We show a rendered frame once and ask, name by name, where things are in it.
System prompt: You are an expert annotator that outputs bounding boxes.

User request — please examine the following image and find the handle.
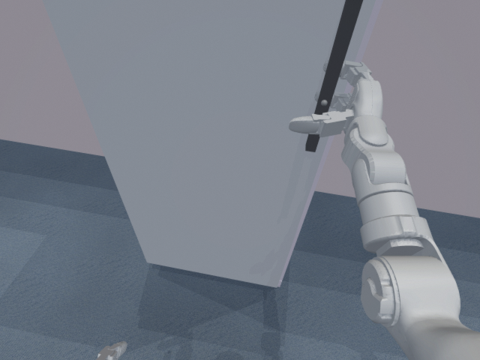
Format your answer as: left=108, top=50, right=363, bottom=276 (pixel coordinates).
left=305, top=0, right=363, bottom=152

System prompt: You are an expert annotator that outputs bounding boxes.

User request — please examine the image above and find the right robot hand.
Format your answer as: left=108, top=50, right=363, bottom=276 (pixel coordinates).
left=289, top=60, right=383, bottom=137

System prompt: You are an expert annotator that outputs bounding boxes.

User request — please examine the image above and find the robot right upper arm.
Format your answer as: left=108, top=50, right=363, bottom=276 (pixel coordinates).
left=361, top=256, right=480, bottom=360

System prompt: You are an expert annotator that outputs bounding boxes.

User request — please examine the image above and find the robot right forearm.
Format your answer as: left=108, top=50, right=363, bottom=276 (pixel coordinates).
left=341, top=115, right=461, bottom=314

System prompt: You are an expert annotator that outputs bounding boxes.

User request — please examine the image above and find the fridge door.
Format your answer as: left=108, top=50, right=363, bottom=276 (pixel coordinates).
left=42, top=0, right=376, bottom=288

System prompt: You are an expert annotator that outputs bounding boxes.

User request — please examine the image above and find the left robot hand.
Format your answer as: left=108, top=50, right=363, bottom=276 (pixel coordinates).
left=96, top=341, right=128, bottom=360

